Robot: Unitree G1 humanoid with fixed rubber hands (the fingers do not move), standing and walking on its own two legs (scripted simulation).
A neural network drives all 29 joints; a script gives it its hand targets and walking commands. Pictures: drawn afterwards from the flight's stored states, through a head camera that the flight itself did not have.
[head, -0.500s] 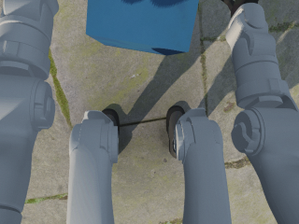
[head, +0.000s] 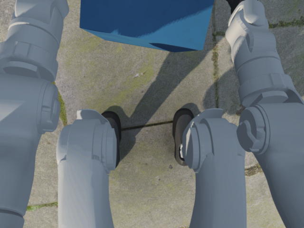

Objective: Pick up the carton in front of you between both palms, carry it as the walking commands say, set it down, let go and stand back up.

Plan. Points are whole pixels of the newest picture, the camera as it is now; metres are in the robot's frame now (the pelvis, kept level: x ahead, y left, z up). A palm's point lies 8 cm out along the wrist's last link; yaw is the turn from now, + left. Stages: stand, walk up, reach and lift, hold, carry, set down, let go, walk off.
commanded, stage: reach and lift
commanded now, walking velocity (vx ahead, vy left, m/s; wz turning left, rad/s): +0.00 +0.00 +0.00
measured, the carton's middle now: out of the picture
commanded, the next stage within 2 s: none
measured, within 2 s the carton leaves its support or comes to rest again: leaves its support in 0.48 s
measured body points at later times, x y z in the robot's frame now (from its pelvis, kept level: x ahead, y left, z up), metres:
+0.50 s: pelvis +0.00 +0.00 +0.00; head +0.37 +0.03 +0.25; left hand +0.57 +0.16 -0.18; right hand +0.55 -0.14 -0.17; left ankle +0.10 +0.12 -0.33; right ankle +0.12 -0.13 -0.33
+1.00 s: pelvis -0.01 -0.01 +0.09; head +0.26 +0.02 +0.44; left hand +0.52 +0.17 +0.02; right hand +0.51 -0.14 +0.02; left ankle +0.10 +0.13 -0.33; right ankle +0.12 -0.14 -0.33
